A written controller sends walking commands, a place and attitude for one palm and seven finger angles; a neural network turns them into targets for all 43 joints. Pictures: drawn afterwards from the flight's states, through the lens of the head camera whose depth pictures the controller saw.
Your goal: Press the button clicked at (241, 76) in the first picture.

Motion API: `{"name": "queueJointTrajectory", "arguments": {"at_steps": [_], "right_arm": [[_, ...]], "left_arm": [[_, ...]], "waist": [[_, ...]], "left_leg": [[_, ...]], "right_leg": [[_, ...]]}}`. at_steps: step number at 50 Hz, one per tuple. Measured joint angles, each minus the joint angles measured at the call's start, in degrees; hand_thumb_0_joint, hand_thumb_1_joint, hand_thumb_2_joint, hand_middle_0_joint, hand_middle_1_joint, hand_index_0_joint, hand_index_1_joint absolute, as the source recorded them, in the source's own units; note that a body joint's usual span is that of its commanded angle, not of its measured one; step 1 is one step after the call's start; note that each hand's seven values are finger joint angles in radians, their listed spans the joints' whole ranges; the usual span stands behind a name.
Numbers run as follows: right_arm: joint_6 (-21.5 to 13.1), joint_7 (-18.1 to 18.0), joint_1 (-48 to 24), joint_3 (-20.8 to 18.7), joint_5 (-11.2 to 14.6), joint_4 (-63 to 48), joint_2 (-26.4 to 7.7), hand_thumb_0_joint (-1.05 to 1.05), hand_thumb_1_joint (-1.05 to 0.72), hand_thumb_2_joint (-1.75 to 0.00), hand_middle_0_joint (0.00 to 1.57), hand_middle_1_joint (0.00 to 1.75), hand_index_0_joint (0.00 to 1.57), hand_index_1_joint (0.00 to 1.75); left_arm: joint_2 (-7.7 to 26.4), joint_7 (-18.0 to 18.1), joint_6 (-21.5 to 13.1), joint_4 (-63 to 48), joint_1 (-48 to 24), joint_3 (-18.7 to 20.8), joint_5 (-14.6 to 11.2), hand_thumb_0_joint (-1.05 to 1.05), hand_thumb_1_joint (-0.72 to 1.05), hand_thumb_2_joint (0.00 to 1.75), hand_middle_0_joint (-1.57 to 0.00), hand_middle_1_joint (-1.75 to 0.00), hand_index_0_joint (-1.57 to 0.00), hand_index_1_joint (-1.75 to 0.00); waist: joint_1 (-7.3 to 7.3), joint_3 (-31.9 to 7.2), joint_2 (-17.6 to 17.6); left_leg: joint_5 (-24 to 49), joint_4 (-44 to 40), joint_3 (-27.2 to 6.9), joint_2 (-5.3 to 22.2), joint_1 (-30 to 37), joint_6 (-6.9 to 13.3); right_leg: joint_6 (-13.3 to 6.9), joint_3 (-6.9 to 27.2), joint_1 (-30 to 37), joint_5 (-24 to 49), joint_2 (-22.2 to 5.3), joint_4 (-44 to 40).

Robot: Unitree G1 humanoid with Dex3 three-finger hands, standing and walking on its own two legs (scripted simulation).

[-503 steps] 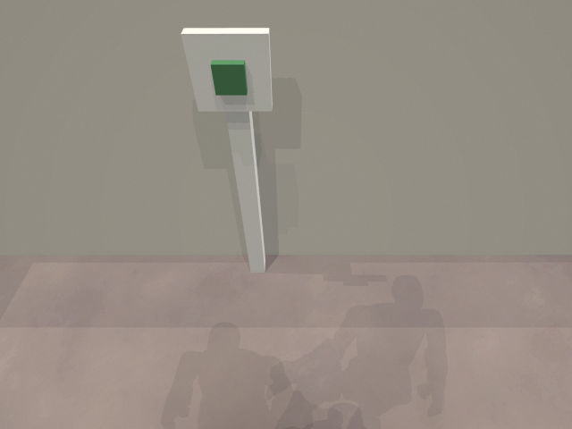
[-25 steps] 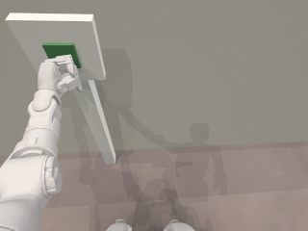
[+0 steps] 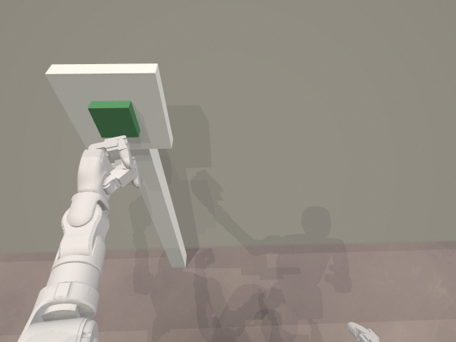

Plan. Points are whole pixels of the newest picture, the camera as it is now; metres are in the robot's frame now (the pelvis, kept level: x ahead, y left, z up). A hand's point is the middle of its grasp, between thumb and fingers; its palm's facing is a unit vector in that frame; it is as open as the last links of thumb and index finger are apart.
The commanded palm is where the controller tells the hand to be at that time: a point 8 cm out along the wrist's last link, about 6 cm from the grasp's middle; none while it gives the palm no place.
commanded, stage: pull the fist back off the button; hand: left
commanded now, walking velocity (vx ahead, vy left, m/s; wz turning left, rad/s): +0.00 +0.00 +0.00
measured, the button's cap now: (116, 118) +0.48 +0.22 +0.13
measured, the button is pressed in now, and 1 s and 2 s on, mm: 0 0 0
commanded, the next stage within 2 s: draw the hand back to the body in 0.26 s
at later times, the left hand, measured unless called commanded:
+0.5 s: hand (127, 183) +0.35 +0.17 +0.11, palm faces +0.04 -1.00 -0.02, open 3.1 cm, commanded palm +0.30 +0.23 +0.12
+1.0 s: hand (78, 228) +0.25 +0.20 +0.15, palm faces +0.22 -0.96 -0.20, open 3.1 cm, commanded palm +0.21 +0.25 +0.16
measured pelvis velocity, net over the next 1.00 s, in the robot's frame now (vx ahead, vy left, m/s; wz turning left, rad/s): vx -0.01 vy -0.01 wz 0.03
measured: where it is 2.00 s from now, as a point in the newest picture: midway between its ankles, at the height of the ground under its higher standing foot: outside the picture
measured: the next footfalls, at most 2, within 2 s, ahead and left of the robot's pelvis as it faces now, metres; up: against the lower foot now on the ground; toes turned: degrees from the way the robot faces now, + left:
none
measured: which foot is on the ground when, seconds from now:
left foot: down 0.00-1.00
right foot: down 0.00-1.00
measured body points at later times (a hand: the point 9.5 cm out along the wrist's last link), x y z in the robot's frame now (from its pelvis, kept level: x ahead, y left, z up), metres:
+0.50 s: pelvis +0.00 -0.01 +0.00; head +0.01 -0.02 +0.45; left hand +0.34 +0.23 +0.12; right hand +0.15 -0.25 -0.09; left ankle +0.00 +0.10 -0.71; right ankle -0.01 -0.10 -0.71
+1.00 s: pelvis -0.01 -0.01 +0.02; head -0.02 -0.03 +0.47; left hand +0.23 +0.25 +0.16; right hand +0.19 -0.23 -0.05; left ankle +0.00 +0.10 -0.71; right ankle -0.01 -0.10 -0.71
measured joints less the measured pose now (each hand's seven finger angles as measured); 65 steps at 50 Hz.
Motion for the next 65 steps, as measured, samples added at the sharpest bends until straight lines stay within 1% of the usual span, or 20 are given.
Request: {"name": "queueJointTrajectory", "arguments": {"at_steps": [6,10,13,17,20,22,28,35,44,45,47,48,50,52,57,65], "right_arm": [[-0.8,-0.4,-2.1,-0.2,0.0,-0.2,0.0,0.01,-0.91,-0.90,0.20,0.30,0.20,0.30],[-1.2,-0.7,-3.7,0.1,0.1,-0.3,0.1,0.01,-0.91,-0.90,0.20,0.30,0.20,0.30],[-1.4,-1.1,-4.8,0.4,0.1,-0.3,0.2,0.01,-0.91,-0.90,0.20,0.30,0.20,0.30],[-1.8,-1.6,-5.7,0.8,0.0,0.0,0.3,0.01,-0.91,-0.90,0.20,0.30,0.20,0.30],[-1.8,-1.6,-5.7,1.1,-0.1,0.4,0.5,0.01,-0.91,-0.90,0.20,0.30,0.20,0.30],[-1.6,-1.5,-5.3,1.2,-0.1,0.3,0.6,0.01,-0.91,-0.90,0.20,0.30,0.20,0.30],[-1.5,-1.5,-3.1,1.1,0.4,-0.4,0.4,0.01,-0.91,-0.90,0.20,0.30,0.20,0.30],[-2.4,-2.4,-2.6,1.0,0.8,0.0,-0.1,0.01,-0.91,-0.90,0.20,0.30,0.20,0.30],[-5.1,-3.5,-5.0,1.2,1.0,-0.4,-0.3,0.01,-0.91,-0.90,0.20,0.30,0.20,0.30],[-5.3,-3.6,-5.5,1.2,0.7,-0.3,-0.2,0.01,-0.91,-0.90,0.20,0.30,0.20,0.30],[-5.4,-3.8,-6.8,1.3,-0.1,0.1,0.3,0.01,-0.91,-0.90,0.20,0.30,0.20,0.30],[-5.4,-3.8,-7.4,1.3,-0.4,0.2,0.5,0.01,-0.91,-0.90,0.20,0.30,0.20,0.30],[-5.0,-3.9,-8.1,1.5,-0.8,0.4,0.8,0.01,-0.91,-0.90,0.20,0.30,0.20,0.30],[-4.6,-3.9,-8.5,1.6,-1.2,0.6,1.1,0.01,-0.91,-0.90,0.20,0.30,0.20,0.30],[-3.6,-3.7,-8.8,2.0,-2.0,1.7,1.6,0.01,-0.91,-0.90,0.20,0.30,0.20,0.30],[-2.6,-2.8,-8.0,1.9,-2.6,2.5,2.3,0.01,-0.90,-0.90,0.20,0.30,0.20,0.30]], "left_arm": [[-1.7,0.5,1.8,-9.2,6.8,-2.5,-0.7,0.02,0.90,0.90,-1.30,-1.50,-1.30,-1.50],[-2.1,0.5,3.1,-12.5,9.4,-3.6,-0.8,0.02,0.90,0.90,-1.30,-1.50,-1.30,-1.50],[-1.9,0.5,4.0,-12.7,9.5,-4.0,-0.8,0.02,0.90,0.90,-1.30,-1.50,-1.30,-1.50],[-1.5,0.8,4.6,-11.1,7.3,-4.4,-0.7,0.02,0.90,0.90,-1.30,-1.50,-1.30,-1.50],[-1.3,0.4,4.4,-9.8,5.8,-4.1,-0.8,0.02,0.90,0.90,-1.30,-1.50,-1.30,-1.50],[-1.1,-0.1,4.7,-10.3,6.2,-3.4,-1.0,0.02,0.90,0.90,-1.30,-1.50,-1.30,-1.50],[-0.5,-1.5,6.4,-16.4,12.4,-2.0,-2.6,0.02,0.90,0.90,-1.30,-1.50,-1.30,-1.50],[0.2,-2.2,9.6,-24.5,19.4,-0.5,-4.0,0.02,0.90,0.90,-1.30,-1.50,-1.30,-1.50],[0.4,-4.0,13.7,-33.9,25.8,-0.5,-5.5,0.02,0.90,0.90,-1.30,-1.50,-1.30,-1.50],[0.7,-2.6,13.8,-35.3,26.6,-0.9,-3.9,0.02,0.90,0.90,-1.30,-1.50,-1.30,-1.50],[1.4,2.2,13.2,-38.2,28.7,-2.2,-0.5,0.02,0.90,0.90,-1.30,-1.50,-1.30,-1.50],[1.5,4.3,12.9,-39.5,29.9,-2.7,0.8,0.02,0.90,0.90,-1.30,-1.50,-1.30,-1.50],[1.5,7.7,12.4,-41.9,32.1,-3.6,2.9,0.02,0.89,0.90,-1.30,-1.50,-1.30,-1.50],[1.2,10.1,12.0,-43.8,33.9,-4.3,4.4,0.02,0.89,0.90,-1.30,-1.50,-1.30,-1.50],[1.0,13.1,11.6,-47.5,37.4,-4.7,6.4,0.02,0.89,0.90,-1.30,-1.50,-1.30,-1.50],[1.6,14.3,11.0,-54.0,43.8,-2.5,7.2,0.02,0.89,0.90,-1.30,-1.49,-1.30,-1.50]], "waist": [[1.40,0.4,0.0],[1.92,0.6,0.0],[2.11,0.9,0.0],[2.18,1.3,0.0],[2.05,1.2,-0.1],[1.88,1.1,-0.1],[1.79,0.7,0.6],[2.55,1.2,0.8],[3.87,1.4,1.2],[4.02,1.6,1.2],[4.14,2.5,1.2],[4.23,3.0,1.2],[4.53,3.8,1.1],[4.89,4.7,1.1],[5.67,6.1,1.2],[5.85,6.3,1.6]], "left_leg": [[0.0,-0.8,-0.6,-0.4,2.0,-0.1],[0.1,-1.1,-1.1,-0.6,2.8,-0.2],[0.3,-1.2,-1.5,-0.7,3.1,-0.4],[0.6,-1.0,-2.1,-0.8,2.9,-0.5],[0.8,-1.1,-2.1,-0.8,2.8,-0.6],[0.9,-1.5,-1.8,-0.6,3.2,-0.7],[1.4,-3.5,-0.8,-0.3,5.9,-0.7],[2.3,-5.6,-0.9,-0.3,8.8,-0.8],[3.3,-7.3,-1.6,-0.6,11.5,-0.7],[3.5,-7.7,-1.6,-0.6,12.1,-0.7],[4.2,-9.1,-1.6,-0.6,13.7,-0.8],[4.6,-10.0,-1.5,-0.6,14.5,-0.8],[5.5,-11.9,-1.4,-0.6,16.1,-0.7],[6.2,-13.6,-1.4,-0.7,17.7,-0.6],[7.6,-16.9,-1.4,-1.1,21.0,-0.4],[7.9,-19.4,-1.0,-1.3,24.1,-0.1]], "right_leg": [[-0.1,-0.5,2.2,-0.3,-0.3,-0.8],[-0.2,-1.0,3.2,-0.4,-0.5,-1.0],[-0.3,-1.4,3.6,-0.4,-0.6,-1.1],[-0.5,-2.0,3.7,-0.3,-0.7,-1.0],[-0.6,-2.1,3.5,-0.2,-0.6,-0.9],[-0.7,-1.8,3.6,0.0,-0.5,-1.1],[-0.6,-0.7,5.7,0.6,-0.2,-2.7],[-0.7,-0.7,8.7,1.5,-0.1,-4.8],[-0.6,-1.4,11.9,2.5,-0.4,-6.9],[-0.6,-1.4,12.5,2.7,-0.4,-7.4],[-0.6,-1.2,14.0,3.4,-0.3,-8.9],[-0.6,-1.2,14.9,3.9,-0.3,-9.8],[-0.5,-1.1,16.5,4.8,-0.3,-11.7],[-0.4,-1.0,18.1,5.6,-0.4,-13.4],[-0.2,-0.9,21.4,7.0,-0.7,-16.8],[0.2,-0.4,24.4,7.5,-0.9,-19.4]]}}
